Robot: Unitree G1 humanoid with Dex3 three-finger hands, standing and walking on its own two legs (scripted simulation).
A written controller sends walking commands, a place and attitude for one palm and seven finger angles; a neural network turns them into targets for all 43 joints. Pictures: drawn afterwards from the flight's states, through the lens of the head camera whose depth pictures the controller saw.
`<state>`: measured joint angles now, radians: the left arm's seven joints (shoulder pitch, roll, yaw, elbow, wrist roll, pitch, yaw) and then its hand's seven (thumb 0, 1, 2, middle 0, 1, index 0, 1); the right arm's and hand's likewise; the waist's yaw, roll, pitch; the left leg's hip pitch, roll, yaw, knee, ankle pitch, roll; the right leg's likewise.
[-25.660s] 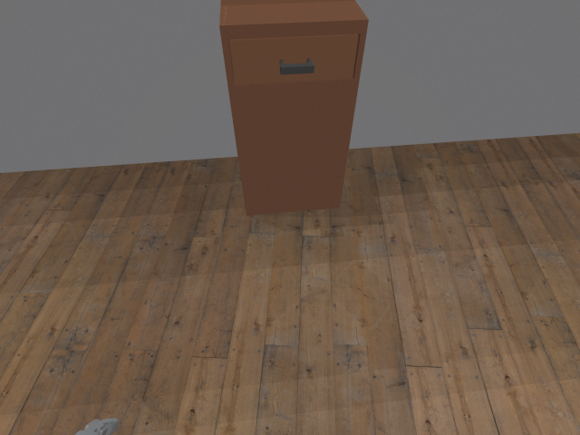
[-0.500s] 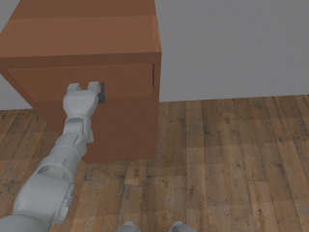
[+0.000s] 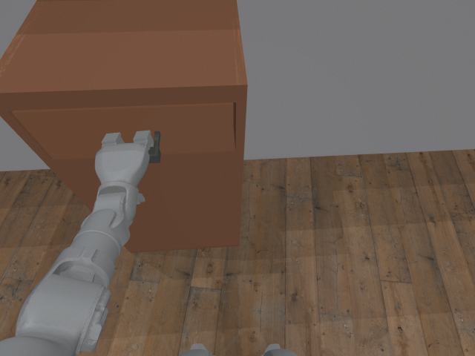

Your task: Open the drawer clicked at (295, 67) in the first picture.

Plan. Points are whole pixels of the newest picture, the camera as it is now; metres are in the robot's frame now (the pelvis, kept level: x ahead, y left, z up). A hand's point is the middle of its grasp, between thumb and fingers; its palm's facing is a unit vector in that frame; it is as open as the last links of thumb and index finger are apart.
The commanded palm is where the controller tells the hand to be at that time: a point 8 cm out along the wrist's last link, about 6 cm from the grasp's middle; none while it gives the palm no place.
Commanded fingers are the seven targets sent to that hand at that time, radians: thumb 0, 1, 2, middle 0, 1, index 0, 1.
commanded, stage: close the thumb around the handle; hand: left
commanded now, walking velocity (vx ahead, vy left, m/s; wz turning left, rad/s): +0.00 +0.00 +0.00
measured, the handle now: (133, 146) +0.51 +0.20 +0.01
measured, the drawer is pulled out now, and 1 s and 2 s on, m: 0.00 0.05 0.16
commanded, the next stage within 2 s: pull the drawer open in 0.38 s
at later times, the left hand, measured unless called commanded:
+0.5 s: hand (133, 177) +0.45 +0.19 -0.01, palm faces -0.05 -0.03 -1.00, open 6.0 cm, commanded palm +0.41 +0.20 +0.04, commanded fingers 0.00 0.90 0.90 -0.40 -1.35 -0.40 -1.35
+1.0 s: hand (130, 198) +0.40 +0.19 -0.01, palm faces -0.01 -0.06 -1.00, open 6.0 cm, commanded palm +0.38 +0.20 +0.04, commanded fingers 0.00 0.90 0.90 -0.40 -1.35 -0.40 -1.35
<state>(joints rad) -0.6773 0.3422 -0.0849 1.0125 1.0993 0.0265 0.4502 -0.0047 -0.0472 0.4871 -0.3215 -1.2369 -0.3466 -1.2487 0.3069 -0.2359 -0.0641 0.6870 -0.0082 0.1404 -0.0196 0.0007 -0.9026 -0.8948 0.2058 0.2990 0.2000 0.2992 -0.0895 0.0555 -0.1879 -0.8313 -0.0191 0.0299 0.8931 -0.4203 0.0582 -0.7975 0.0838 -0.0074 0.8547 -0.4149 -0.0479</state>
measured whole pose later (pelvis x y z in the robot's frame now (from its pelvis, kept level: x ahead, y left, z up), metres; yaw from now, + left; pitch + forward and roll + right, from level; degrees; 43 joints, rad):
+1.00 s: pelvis +0.01 +0.00 +0.01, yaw +0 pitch +17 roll -1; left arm -0.43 0.29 -0.12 0.79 1.11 0.03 0.47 -0.01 0.69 0.81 -0.29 -1.34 -0.35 -1.28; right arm 0.24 -0.23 -0.07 0.66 -0.01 0.15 -0.02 0.00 -0.90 -0.89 0.21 0.30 0.20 0.30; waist -0.05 0.05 -0.18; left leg -0.73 -0.03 0.04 0.85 -0.42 0.06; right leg -0.70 0.08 0.00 0.82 -0.42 -0.05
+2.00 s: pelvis +0.02 +0.00 +0.01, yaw +0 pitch +13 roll +0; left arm 0.14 0.27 -0.20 0.23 1.10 0.10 0.46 0.01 0.70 0.79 -0.25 -1.35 -0.37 -1.27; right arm 0.12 -0.23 -0.04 0.56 -0.01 0.12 0.02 0.00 -0.90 -0.90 0.20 0.30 0.20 0.30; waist 0.02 0.06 -0.17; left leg -0.60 -0.03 0.05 0.81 -0.44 0.05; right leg -0.58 0.08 0.02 0.80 -0.44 -0.05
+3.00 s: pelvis +0.00 -0.04 -0.02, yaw +0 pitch +15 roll +2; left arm 0.72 0.34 -0.02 -0.17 1.06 -0.13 0.50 0.02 0.69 0.74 -0.24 -1.29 -0.35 -1.26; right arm 0.14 -0.24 -0.03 0.50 -0.07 0.10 0.06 0.01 -0.90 -0.90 0.20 0.30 0.20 0.30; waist 0.04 0.04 -0.19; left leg -0.75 -0.01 0.05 0.99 -0.50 0.01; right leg -0.76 0.09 0.01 1.03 -0.52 -0.10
